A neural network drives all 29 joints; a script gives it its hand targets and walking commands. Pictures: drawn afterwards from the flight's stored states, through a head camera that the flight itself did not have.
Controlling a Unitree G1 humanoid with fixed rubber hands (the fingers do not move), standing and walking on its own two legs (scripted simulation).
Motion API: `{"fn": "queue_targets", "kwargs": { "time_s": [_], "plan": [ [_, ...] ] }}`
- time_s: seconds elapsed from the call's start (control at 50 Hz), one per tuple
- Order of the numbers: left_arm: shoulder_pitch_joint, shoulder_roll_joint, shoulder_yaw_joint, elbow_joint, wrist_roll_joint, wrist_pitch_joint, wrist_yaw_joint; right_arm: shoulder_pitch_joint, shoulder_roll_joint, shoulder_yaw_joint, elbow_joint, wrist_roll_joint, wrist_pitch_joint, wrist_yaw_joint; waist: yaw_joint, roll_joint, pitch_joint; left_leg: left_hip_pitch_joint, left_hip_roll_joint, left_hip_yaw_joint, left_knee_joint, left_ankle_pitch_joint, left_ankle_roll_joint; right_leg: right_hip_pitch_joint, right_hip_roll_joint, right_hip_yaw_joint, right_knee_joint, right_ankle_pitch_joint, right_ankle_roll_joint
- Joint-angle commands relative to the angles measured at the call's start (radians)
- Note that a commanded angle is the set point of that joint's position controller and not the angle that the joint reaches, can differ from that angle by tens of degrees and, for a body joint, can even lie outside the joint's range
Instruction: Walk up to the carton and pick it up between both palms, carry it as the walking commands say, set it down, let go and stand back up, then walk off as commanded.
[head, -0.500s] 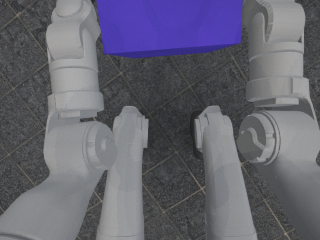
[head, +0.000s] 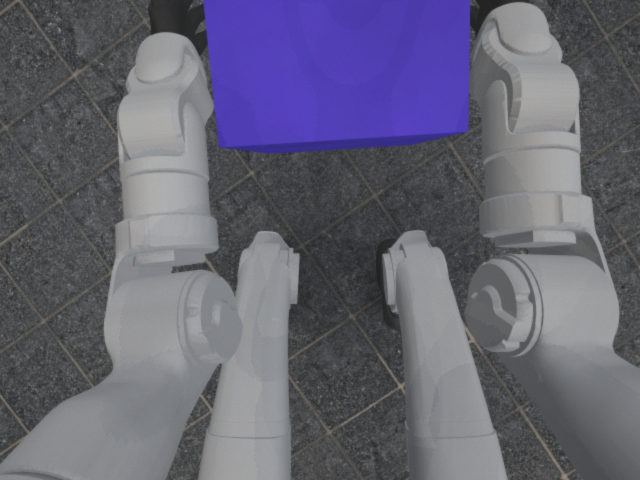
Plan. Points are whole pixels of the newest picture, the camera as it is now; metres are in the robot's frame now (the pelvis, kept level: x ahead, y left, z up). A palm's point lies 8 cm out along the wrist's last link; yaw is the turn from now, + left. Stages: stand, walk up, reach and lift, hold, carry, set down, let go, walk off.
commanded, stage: reach and lift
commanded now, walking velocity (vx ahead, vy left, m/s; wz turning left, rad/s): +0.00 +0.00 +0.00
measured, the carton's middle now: (335, 45) +0.54 +0.01 -0.14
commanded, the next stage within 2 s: none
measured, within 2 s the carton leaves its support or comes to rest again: neither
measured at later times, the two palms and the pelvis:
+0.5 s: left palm (153, 38) +0.49 +0.15 -0.01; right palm (552, 9) +0.50 -0.14 +0.00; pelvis +0.00 +0.00 +0.06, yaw +0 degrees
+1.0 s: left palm (60, 20) +0.46 +0.15 +0.10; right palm out of the picture +0.47 -0.14 +0.10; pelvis +0.05 +0.00 +0.12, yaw +1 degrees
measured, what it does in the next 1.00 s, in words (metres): rises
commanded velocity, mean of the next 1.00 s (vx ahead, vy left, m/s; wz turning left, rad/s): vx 0.00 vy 0.00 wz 0.00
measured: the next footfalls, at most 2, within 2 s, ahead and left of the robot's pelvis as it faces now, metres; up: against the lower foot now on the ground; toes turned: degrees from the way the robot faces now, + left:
none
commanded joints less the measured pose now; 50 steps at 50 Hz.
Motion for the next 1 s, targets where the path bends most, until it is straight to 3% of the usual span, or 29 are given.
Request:
{"fn": "queue_targets", "kwargs": {
  "time_s": [0.0,0.06,0.18,0.32,0.34,0.5,0.68,0.76,0.9,0.98],
  "plan": [
    [-0.794,-1.124,-0.711,-0.124,-0.242,-0.055,-0.301,-0.664,1.173,0.652,-0.059,0.217,-0.024,0.336,-0.001,0.011,-2.367,0.621,-0.108,0.140,-0.163,0.200,0.022,0.549,0.118,-0.122,-0.160,0.170,-0.023],
    [-0.816,-1.113,-0.750,-0.178,-0.265,-0.056,-0.292,-0.658,1.168,0.679,-0.088,0.232,-0.021,0.329,-0.008,0.009,-2.410,0.668,-0.111,0.136,-0.178,0.228,0.019,0.598,0.117,-0.118,-0.178,0.197,-0.025],
    [-0.783,-1.098,-0.763,-0.156,-0.264,-0.051,-0.278,-0.627,1.159,0.697,-0.091,0.237,-0.017,0.313,-0.014,0.003,-2.312,0.697,-0.108,0.124,-0.240,0.176,0.026,0.627,0.108,-0.106,-0.242,0.153,-0.023],
    [-0.692,-1.136,-0.698,-0.053,-0.214,-0.062,-0.295,-0.564,1.188,0.659,-0.004,0.196,-0.028,0.331,-0.005,-0.003,-2.170,0.686,-0.101,0.120,-0.312,0.114,0.033,0.640,0.102,-0.097,-0.318,0.089,-0.030],
    [-0.678,-1.141,-0.700,-0.060,-0.208,-0.065,-0.298,-0.561,1.205,0.674,-0.020,0.199,-0.032,0.335,0.017,-0.008,-2.190,0.708,-0.101,0.120,-0.322,0.131,0.034,0.664,0.107,-0.095,-0.322,0.107,-0.029],
    [-0.705,-1.156,-0.774,-0.170,-0.248,-0.070,-0.293,-0.562,1.203,0.719,-0.120,0.225,-0.039,0.336,0.002,-0.005,-2.303,0.862,-0.100,0.108,-0.387,0.182,0.031,0.792,0.104,-0.093,-0.391,0.159,-0.033],
    [-0.600,-1.187,-0.755,-0.104,-0.207,-0.065,-0.308,-0.469,1.217,0.683,-0.070,0.184,-0.036,0.343,-0.017,0.014,-2.106,0.906,-0.090,0.090,-0.493,0.121,0.036,0.819,0.087,-0.082,-0.504,0.110,-0.042],
    [-0.514,-1.208,-0.741,-0.099,-0.187,-0.074,-0.312,-0.407,1.238,0.687,-0.070,0.171,-0.041,0.355,-0.008,0.002,-2.068,0.952,-0.088,0.082,-0.536,0.190,0.039,0.871,0.083,-0.078,-0.546,0.175,-0.041],
    [-0.355,-1.274,-0.688,-0.058,-0.128,-0.087,-0.318,-0.240,1.286,0.623,-0.011,0.102,-0.058,0.369,-0.012,0.009,-1.770,0.926,-0.087,0.057,-0.627,0.225,0.044,0.883,0.074,-0.055,-0.629,0.221,-0.052],
    [-0.184,-1.272,-0.548,0.067,-0.044,-0.085,-0.312,-0.087,1.309,0.508,0.123,0.033,-0.059,0.364,-0.010,-0.012,-1.341,0.814,-0.079,0.063,-0.689,0.144,0.059,0.813,0.067,-0.030,-0.693,0.137,-0.050]
  ]
}}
